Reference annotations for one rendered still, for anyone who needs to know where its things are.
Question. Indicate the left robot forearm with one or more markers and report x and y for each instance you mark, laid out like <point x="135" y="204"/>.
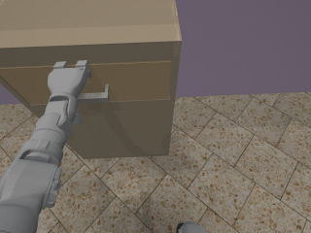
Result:
<point x="50" y="135"/>

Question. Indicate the drawer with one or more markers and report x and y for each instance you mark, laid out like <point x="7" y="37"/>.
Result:
<point x="141" y="80"/>

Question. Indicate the right robot thigh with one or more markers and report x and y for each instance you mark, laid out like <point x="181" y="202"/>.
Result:
<point x="191" y="228"/>

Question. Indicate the cabinet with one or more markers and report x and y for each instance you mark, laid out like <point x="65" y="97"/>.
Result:
<point x="43" y="32"/>

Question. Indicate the left robot upper arm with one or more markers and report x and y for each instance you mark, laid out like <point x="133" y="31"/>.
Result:
<point x="30" y="187"/>

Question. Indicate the handle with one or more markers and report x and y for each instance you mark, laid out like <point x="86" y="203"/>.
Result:
<point x="95" y="97"/>

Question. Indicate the robot left hand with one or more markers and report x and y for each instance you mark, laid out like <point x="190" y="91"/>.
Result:
<point x="69" y="80"/>

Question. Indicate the robot right shin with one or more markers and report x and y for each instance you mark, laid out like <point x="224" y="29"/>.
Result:
<point x="188" y="222"/>

